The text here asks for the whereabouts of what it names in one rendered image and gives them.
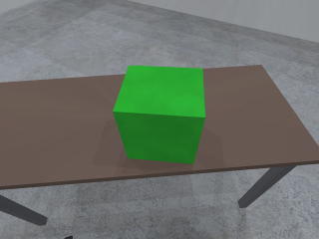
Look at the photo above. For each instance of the carton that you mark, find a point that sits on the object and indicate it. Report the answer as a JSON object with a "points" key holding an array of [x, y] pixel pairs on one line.
{"points": [[160, 113]]}

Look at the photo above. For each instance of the table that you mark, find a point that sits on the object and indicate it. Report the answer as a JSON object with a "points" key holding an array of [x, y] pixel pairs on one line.
{"points": [[63, 131]]}

